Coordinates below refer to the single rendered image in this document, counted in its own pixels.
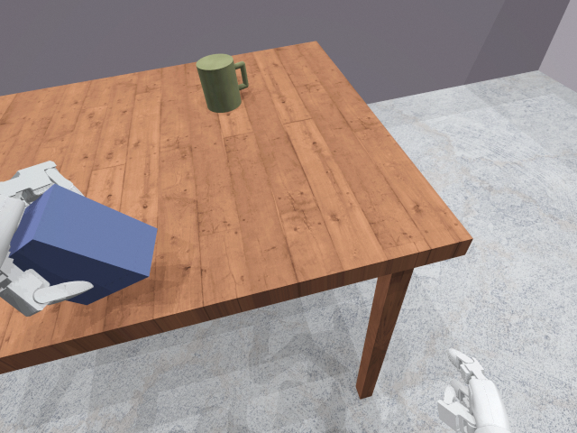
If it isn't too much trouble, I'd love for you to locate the left robot hand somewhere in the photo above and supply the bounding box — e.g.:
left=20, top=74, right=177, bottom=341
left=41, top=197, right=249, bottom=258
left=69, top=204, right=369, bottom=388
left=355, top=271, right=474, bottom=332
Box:
left=0, top=161, right=94, bottom=317

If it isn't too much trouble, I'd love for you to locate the sponge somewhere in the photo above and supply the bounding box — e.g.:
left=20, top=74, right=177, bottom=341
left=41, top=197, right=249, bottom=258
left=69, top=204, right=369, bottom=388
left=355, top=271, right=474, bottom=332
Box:
left=8, top=183, right=158, bottom=305

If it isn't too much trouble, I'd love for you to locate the table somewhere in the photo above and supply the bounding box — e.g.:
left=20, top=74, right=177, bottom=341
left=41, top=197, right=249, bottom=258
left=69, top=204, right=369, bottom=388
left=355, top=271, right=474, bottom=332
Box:
left=0, top=41, right=473, bottom=400

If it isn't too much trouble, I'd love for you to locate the right robot hand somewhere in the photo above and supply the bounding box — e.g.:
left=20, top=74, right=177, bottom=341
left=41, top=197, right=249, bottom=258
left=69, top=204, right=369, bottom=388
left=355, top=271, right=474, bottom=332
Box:
left=437, top=348, right=510, bottom=433

